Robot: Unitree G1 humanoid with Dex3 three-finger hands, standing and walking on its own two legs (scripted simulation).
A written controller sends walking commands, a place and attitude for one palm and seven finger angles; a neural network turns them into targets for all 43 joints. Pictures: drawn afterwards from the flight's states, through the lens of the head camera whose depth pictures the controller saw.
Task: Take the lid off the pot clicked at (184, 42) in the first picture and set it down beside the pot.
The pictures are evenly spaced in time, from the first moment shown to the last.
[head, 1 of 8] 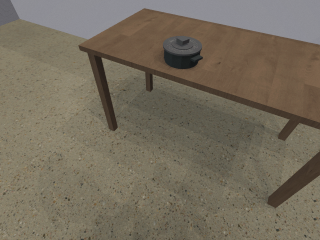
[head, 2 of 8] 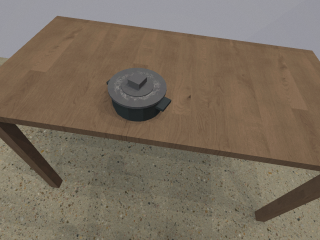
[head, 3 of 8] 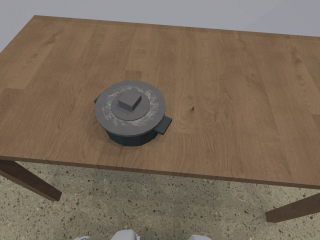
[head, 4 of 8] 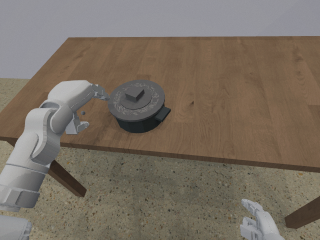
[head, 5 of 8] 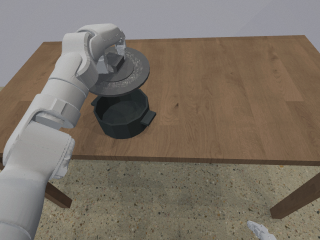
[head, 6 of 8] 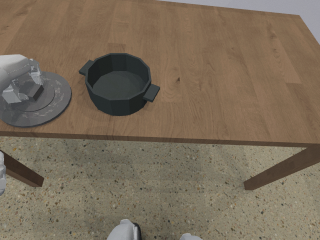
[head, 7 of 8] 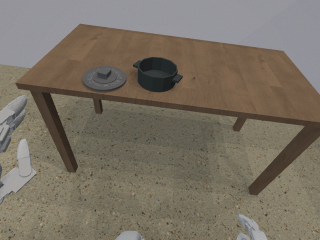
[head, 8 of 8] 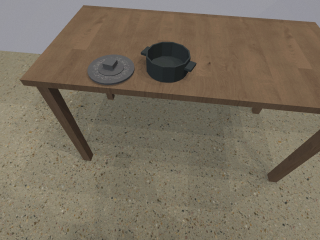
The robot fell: no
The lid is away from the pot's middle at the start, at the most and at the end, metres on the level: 0.00 0.24 0.23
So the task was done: yes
